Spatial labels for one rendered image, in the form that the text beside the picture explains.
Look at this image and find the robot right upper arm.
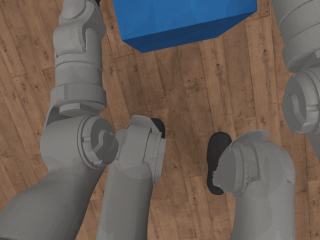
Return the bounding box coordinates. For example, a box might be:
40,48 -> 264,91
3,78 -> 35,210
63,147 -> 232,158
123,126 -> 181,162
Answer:
281,66 -> 320,164

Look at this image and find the right robot foot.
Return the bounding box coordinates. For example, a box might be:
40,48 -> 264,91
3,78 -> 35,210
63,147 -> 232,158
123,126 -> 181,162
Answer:
206,132 -> 232,195

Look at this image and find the carton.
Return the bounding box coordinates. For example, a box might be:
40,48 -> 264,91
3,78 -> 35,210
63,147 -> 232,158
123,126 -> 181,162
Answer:
112,0 -> 258,53

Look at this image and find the left robot forearm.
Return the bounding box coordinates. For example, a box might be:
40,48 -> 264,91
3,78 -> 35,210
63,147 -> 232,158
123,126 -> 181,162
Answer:
42,0 -> 107,132

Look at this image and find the right robot forearm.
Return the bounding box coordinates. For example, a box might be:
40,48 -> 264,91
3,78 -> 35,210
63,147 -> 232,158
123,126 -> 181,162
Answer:
271,0 -> 320,74

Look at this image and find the left robot foot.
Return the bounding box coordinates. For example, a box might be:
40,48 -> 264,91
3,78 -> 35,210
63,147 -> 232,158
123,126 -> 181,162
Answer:
151,118 -> 165,139

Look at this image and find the robot foot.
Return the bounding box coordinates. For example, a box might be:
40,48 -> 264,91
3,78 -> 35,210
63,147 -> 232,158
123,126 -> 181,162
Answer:
206,132 -> 232,195
151,118 -> 165,139

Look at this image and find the robot left upper arm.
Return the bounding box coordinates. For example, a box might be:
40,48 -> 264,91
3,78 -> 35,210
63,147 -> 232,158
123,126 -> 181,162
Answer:
0,114 -> 119,240

